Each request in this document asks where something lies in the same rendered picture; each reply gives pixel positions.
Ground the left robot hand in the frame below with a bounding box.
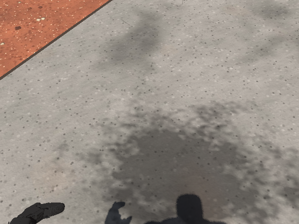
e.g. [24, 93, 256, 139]
[8, 203, 65, 224]

